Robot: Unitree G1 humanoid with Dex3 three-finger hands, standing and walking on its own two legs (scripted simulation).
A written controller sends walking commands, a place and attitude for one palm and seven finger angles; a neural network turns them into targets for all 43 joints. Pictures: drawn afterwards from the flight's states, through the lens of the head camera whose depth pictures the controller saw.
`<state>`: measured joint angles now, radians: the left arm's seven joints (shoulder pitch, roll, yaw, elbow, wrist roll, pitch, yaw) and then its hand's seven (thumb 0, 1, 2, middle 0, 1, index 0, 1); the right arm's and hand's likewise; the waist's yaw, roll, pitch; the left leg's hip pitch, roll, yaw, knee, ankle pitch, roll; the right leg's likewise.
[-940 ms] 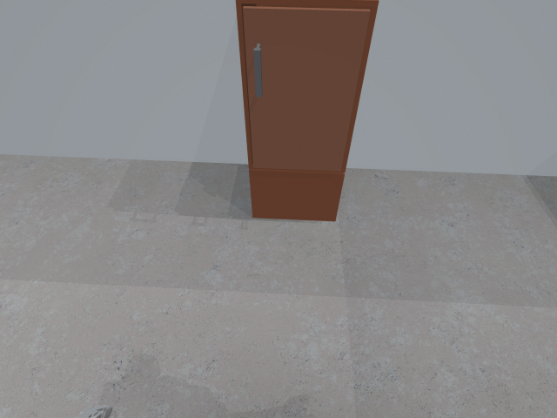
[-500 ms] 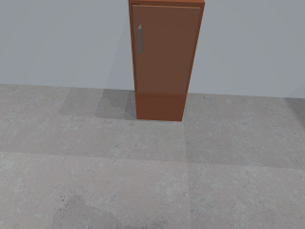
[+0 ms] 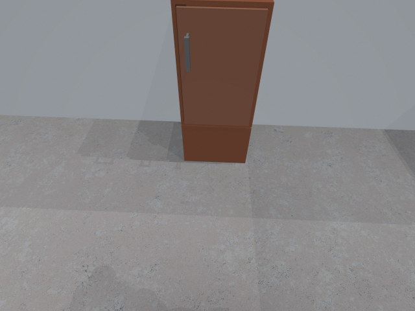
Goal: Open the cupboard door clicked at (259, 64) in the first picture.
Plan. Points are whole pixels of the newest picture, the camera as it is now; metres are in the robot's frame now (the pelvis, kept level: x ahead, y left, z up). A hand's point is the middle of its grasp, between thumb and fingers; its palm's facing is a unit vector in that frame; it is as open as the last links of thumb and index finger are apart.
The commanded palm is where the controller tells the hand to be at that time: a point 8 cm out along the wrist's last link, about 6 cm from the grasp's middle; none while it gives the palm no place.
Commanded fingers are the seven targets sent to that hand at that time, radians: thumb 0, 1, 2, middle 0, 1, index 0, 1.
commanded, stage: look at it before walking up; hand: left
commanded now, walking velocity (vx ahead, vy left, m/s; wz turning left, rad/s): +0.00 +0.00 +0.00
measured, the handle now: (187, 52) +1.11 +0.15 -0.01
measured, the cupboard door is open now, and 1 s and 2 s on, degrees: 0 0 0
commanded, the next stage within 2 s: walk to a spot facing it in 0.50 s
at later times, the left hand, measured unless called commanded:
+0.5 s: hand out of the picture +0.08 +0.25 -0.15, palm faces -0.02 -0.94 -0.34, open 7.4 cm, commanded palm none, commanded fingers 0.00 0.90 0.90 -0.20 -0.30 -0.20 -0.30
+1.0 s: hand out of the picture +0.06 +0.17 -0.19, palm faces -0.04 -0.98 -0.19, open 7.4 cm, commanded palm none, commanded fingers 0.00 0.90 0.90 -0.20 -0.30 -0.20 -0.30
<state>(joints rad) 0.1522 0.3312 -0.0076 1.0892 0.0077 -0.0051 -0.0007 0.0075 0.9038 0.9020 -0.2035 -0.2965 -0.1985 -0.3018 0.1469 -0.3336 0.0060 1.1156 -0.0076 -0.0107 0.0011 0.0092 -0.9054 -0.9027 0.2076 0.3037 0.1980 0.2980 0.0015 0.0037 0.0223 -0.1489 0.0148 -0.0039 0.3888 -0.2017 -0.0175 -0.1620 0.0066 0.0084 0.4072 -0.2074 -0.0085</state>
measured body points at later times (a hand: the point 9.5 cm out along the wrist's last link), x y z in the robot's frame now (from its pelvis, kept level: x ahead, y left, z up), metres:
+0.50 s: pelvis +0.01 +0.00 +0.00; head +0.00 +0.00 +0.45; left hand +0.08 +0.30 -0.13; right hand +0.08 -0.29 -0.13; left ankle +0.01 +0.13 -0.74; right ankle +0.01 -0.11 -0.74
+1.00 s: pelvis +0.08 -0.01 -0.03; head +0.08 -0.02 +0.42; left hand +0.06 +0.22 -0.18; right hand +0.02 -0.25 -0.18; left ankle +0.01 +0.13 -0.73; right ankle +0.01 -0.10 -0.74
